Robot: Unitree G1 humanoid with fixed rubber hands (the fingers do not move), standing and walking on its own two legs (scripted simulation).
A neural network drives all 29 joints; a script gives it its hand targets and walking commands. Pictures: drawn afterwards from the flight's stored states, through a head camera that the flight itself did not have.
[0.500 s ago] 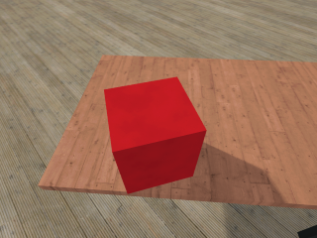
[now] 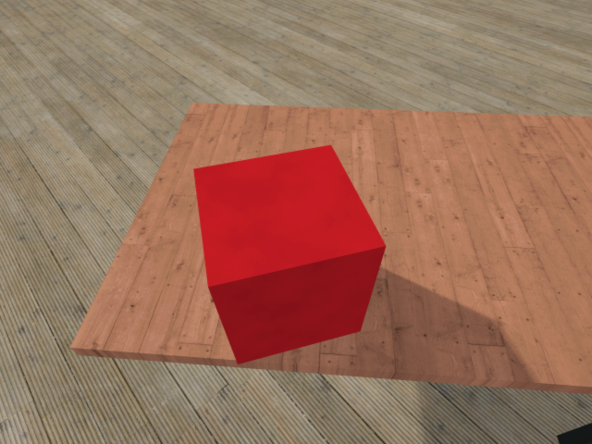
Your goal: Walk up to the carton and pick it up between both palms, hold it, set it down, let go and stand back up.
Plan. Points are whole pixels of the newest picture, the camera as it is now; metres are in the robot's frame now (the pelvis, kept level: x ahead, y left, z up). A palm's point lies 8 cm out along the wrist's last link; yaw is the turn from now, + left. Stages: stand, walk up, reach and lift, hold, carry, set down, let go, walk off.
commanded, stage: stand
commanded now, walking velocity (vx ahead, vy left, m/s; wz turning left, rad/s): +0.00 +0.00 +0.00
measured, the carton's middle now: (283, 256) +0.40 +0.03 +0.00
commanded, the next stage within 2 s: walk up in 0.26 s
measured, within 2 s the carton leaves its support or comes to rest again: neither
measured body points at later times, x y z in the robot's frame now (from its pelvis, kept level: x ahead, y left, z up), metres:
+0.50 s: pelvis +0.00 +0.00 +0.00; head +0.01 -0.01 +0.45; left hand +0.07 +0.28 -0.14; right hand +0.04 -0.29 -0.14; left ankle -0.01 +0.15 -0.75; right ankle +0.00 -0.10 -0.75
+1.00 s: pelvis -0.03 +0.04 -0.02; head +0.00 +0.03 +0.43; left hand +0.07 +0.34 -0.14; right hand +0.04 -0.27 -0.15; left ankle -0.01 +0.15 -0.75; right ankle +0.00 -0.10 -0.75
